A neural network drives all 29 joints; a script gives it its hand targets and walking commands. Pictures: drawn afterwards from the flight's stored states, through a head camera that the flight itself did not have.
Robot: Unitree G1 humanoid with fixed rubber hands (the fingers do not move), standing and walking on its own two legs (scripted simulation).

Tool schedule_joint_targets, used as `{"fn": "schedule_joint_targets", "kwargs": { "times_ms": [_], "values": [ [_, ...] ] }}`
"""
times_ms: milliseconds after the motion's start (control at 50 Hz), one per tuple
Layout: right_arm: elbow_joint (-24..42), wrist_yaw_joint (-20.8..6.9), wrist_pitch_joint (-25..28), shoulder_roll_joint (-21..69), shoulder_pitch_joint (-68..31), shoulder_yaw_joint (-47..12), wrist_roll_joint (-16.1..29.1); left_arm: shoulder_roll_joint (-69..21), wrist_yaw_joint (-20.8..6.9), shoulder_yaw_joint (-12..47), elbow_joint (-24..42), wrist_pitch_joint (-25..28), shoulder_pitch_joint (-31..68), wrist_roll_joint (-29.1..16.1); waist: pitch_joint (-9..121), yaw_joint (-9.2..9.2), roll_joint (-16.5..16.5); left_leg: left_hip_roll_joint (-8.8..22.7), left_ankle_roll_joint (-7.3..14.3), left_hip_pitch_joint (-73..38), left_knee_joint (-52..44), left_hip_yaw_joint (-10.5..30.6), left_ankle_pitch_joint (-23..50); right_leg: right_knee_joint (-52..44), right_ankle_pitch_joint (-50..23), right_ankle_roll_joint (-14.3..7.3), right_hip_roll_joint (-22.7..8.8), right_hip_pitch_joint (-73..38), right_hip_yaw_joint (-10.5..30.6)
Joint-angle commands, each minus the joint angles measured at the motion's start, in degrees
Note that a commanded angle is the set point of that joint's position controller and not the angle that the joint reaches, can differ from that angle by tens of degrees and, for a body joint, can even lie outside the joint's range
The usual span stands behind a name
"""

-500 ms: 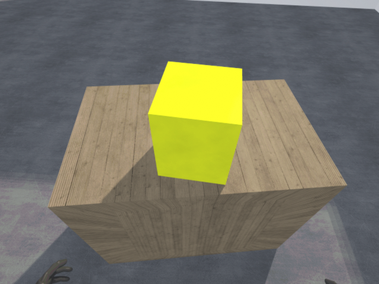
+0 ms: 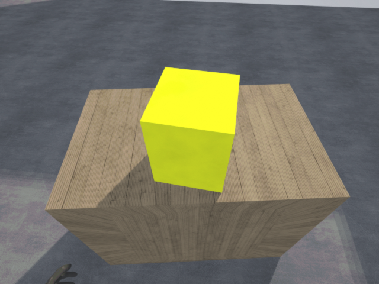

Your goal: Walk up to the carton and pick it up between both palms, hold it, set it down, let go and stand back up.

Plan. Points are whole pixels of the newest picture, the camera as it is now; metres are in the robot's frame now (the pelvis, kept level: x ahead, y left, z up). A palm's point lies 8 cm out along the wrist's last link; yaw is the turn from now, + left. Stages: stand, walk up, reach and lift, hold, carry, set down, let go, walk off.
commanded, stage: walk up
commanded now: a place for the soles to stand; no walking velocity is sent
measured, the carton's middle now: (194, 131) +0.50 +0.01 +0.00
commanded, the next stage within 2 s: none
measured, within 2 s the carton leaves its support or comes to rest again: neither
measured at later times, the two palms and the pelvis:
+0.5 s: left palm out of the picture +0.11 +0.31 -0.11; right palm out of the picture +0.08 -0.30 -0.11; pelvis +0.01 +0.00 +0.00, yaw +1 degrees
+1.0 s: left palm out of the picture +0.13 +0.32 -0.12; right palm out of the picture +0.14 -0.30 -0.11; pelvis +0.06 +0.01 -0.01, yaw +2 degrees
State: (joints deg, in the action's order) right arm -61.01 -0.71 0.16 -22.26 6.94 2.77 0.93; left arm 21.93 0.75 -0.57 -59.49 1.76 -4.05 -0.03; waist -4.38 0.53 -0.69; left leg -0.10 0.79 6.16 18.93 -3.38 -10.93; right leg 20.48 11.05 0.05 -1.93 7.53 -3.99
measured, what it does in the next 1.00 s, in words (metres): shifts its weight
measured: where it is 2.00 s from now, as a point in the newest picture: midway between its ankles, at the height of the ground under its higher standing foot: outside the picture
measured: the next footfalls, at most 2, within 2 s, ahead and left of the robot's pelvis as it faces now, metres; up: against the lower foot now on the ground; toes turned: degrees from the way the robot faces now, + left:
right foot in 1.12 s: +0.11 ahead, -0.13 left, +0.00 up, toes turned +4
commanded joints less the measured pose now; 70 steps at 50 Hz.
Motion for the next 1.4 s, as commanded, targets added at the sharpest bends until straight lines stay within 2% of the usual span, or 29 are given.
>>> {"fn": "schedule_joint_targets", "kwargs": {
  "times_ms": [0,440,460,480,520,580,640,680,780,820,840,880,900,920,960,1020,1060,1080,1100,1120,1140,1160,1180,1260,1300,1320,1340,1360,1380],
  "values": [
    [2.18,0.72,0.90,-10.46,-0.28,1.89,-0.09,12.36,0.54,-2.84,3.04,0.88,2.36,-0.02,6.05,0.01,1.94,7.95,1.29,-1.75,-1.79,6.39,10.66,-3.91,-9.02,-2.58,-8.86,-1.06,6.68],
    [2.19,1.15,1.11,-9.83,0.57,1.80,-0.37,11.32,0.66,-3.11,3.55,0.56,1.13,0.13,5.92,-0.11,0.85,8.18,1.65,-0.98,-1.55,7.11,13.77,-3.63,-8.88,-2.06,-7.84,-2.93,4.83],
    [3.64,1.37,1.72,-9.75,3.71,2.17,-0.99,10.75,0.21,-3.94,4.19,0.30,-1.10,0.80,8.41,-0.50,1.53,7.39,2.51,-0.29,-1.05,7.07,-0.60,-1.47,5.00,-3.23,-5.69,-4.08,2.89],
    [3.97,1.30,1.63,-10.40,3.56,2.32,-1.33,10.86,-0.07,-4.05,4.48,-0.02,-0.80,1.05,5.80,-0.38,0.58,7.21,3.19,2.48,-1.89,8.03,-9.94,-1.03,12.00,-3.72,-5.36,-2.03,3.48],
    [5.78,1.21,1.45,-10.62,2.81,2.58,-1.76,10.40,-0.61,-4.13,5.49,-0.39,-0.62,1.25,0.48,-0.52,-0.76,7.95,3.74,6.41,-4.26,10.53,-17.56,0.12,15.55,-3.82,-4.61,2.26,3.46],
    [7.20,1.38,1.97,-10.82,3.12,2.67,-1.62,9.69,-0.70,-3.92,6.23,0.36,-2.28,1.13,-0.82,-0.80,-2.31,9.63,4.53,5.88,-3.92,12.41,-8.18,1.38,5.63,-3.38,-4.30,2.08,3.39],
    [7.64,1.46,2.51,-10.44,4.35,2.57,-1.17,10.93,-0.26,-4.28,6.44,1.24,-3.95,0.71,3.33,-0.93,0.45,7.56,3.27,2.92,3.13,8.05,10.30,0.78,-6.01,-3.86,-6.27,-2.77,5.09],
    [8.23,1.65,2.42,-10.09,4.80,2.36,-0.92,11.82,-0.06,-4.65,6.29,1.20,-5.89,0.61,4.52,-1.33,1.54,6.20,2.13,4.19,6.91,6.21,12.49,1.17,-11.55,-5.18,-8.15,-5.83,6.39],
    [9.85,1.88,1.72,-8.81,4.97,1.78,-1.47,13.11,0.37,-5.48,7.20,-0.14,-8.38,0.96,2.69,-2.15,5.07,3.85,0.72,7.93,10.89,4.47,7.23,1.66,-16.91,-8.68,-12.67,-7.63,7.69],
    [9.80,2.01,1.76,-9.68,6.83,2.12,-1.43,12.19,0.28,-5.13,8.48,-0.36,-7.02,1.01,3.33,-0.97,2.82,4.98,1.28,2.38,8.50,5.74,14.27,5.07,-18.10,-7.00,-10.82,-4.01,4.72],
    [9.38,2.20,1.79,-10.68,8.71,2.42,-1.20,11.02,0.21,-4.76,9.62,-0.32,-5.43,0.87,4.27,0.03,0.93,6.28,1.96,-2.39,7.28,7.29,22.11,9.05,-18.14,-5.23,-8.12,-0.88,1.62],
    [8.69,2.85,1.53,-13.75,13.29,3.56,-0.82,8.80,0.28,-3.98,11.65,-0.39,-2.79,0.82,6.59,2.94,-4.62,12.45,6.91,-14.79,6.91,15.31,35.77,18.04,-4.88,-1.58,-2.50,10.81,-1.01],
    [8.61,3.23,1.32,-13.93,15.67,3.78,-1.23,8.12,0.28,-3.84,12.65,-0.87,-0.30,1.20,4.60,4.70,-7.11,16.51,11.36,-18.71,5.51,20.42,40.77,25.29,18.49,-1.12,0.58,19.56,-0.21],
    [9.27,3.35,1.21,-14.29,17.79,3.78,-1.70,7.71,0.39,-3.97,13.62,-1.43,0.81,1.65,3.42,5.17,-5.59,18.31,13.63,-18.52,5.57,21.16,41.55,29.56,25.87,-1.12,0.07,22.94,2.18],
    [11.38,3.66,0.49,-14.72,15.84,4.03,-2.55,7.46,0.22,-4.10,14.57,-1.60,-0.01,1.78,1.57,4.18,-5.10,17.38,13.92,-17.84,5.19,18.08,37.68,30.38,24.79,-0.79,-0.40,25.22,4.64],
    [14.99,3.63,0.35,-11.94,7.56,2.83,-2.17,7.25,-0.18,-3.85,13.56,-1.54,-3.08,1.00,-0.81,0.60,-5.65,13.34,10.33,-6.33,4.76,12.21,34.90,19.29,13.75,0.11,-1.51,15.48,4.73],
    [15.48,2.90,0.11,-11.67,3.38,1.95,-0.78,7.60,0.14,-3.56,11.47,-1.42,-7.03,0.36,0.58,-2.02,-6.92,10.65,6.29,1.90,8.46,7.60,32.47,7.20,-1.84,-0.68,-0.41,2.29,2.08],
    [15.06,2.54,0.08,-10.82,3.40,1.52,0.08,9.27,0.49,-3.94,10.44,-1.20,-7.96,0.53,1.29,-3.28,-4.02,9.32,3.47,7.03,11.28,6.53,30.43,3.39,-13.62,-1.54,-0.76,-5.41,1.97],
    [14.81,2.11,0.42,-9.47,4.69,0.83,0.71,12.81,0.80,-4.91,10.06,-1.10,-8.89,0.77,4.68,-3.92,0.11,7.15,0.43,10.55,14.28,6.10,24.41,4.78,-24.87,-3.27,-4.36,-12.16,4.65],
    [14.48,1.83,0.12,-9.01,6.89,0.27,1.07,15.67,1.03,-5.39,10.81,-1.22,-8.79,0.67,8.21,-3.66,5.27,3.08,-2.03,10.62,18.83,4.92,6.81,2.45,-26.97,-7.04,-12.76,-11.47,14.83],
    [13.19,2.11,-1.38,-10.84,9.59,1.01,0.83,16.51,0.97,-5.11,11.75,-1.44,-6.62,-0.17,8.29,-2.78,8.74,1.34,-1.29,3.19,23.05,6.33,-19.77,0.19,-22.99,-12.81,-19.55,-0.04,22.05],
    [13.40,2.48,-1.90,-11.45,8.23,0.96,-0.53,14.11,0.97,-4.21,12.09,-1.57,-5.32,0.04,5.94,-2.55,7.45,1.67,-0.74,4.22,25.91,8.69,-26.18,-0.22,-21.41,-13.88,-19.60,1.26,21.68],
    [13.31,2.54,-1.94,-10.50,7.95,0.89,-0.42,14.46,1.26,-4.07,12.59,-1.35,-3.47,0.13,4.76,-2.35,8.24,1.88,-0.71,8.05,26.89,9.90,-26.15,0.86,-20.91,-14.81,-20.07,-0.23,21.37],
    [11.26,2.47,-0.98,-11.49,11.31,1.83,-0.80,13.86,1.15,-3.42,13.34,-1.77,-0.98,0.28,8.06,-0.24,9.77,2.65,-1.10,5.95,21.57,9.29,-19.89,2.14,-17.70,-10.59,-16.07,1.03,15.22],
    [10.24,2.30,-0.56,-10.43,11.59,1.62,-0.56,13.75,0.72,-3.30,13.31,-2.24,1.98,0.11,8.23,1.22,10.47,2.48,-1.49,1.92,11.35,6.56,-10.07,4.37,-15.51,-7.70,-12.78,3.47,9.64],
    [9.94,2.16,-0.20,-10.92,10.57,1.72,-0.64,13.30,0.44,-3.24,13.32,-2.40,3.15,-0.21,6.71,1.41,8.97,2.90,-1.55,0.22,6.47,6.48,-1.68,6.00,-14.12,-5.99,-11.21,5.71,7.56],
    [9.97,2.08,0.06,-12.53,8.48,2.21,-0.79,12.15,-0.01,-3.05,13.47,-2.31,2.61,-0.49,6.13,0.58,6.69,5.00,-1.16,0.11,4.77,9.38,4.40,7.84,-12.39,-3.90,-9.09,6.71,5.97],
    [10.82,2.09,0.35,-14.49,5.86,2.75,-0.85,10.71,-0.48,-2.91,13.33,-2.25,1.31,-0.96,6.24,-0.75,3.29,8.93,-0.09,2.94,2.49,13.46,6.57,9.34,-8.97,-1.88,-6.73,5.58,4.73],
    [11.53,1.70,0.48,-14.92,2.81,2.56,-0.40,11.28,-0.71,-3.35,12.79,-2.74,0.70,-1.25,5.70,-1.50,1.68,10.18,0.97,9.13,2.25,13.87,2.93,7.79,-1.48,-0.83,-4.61,1.25,4.41]
  ]
}}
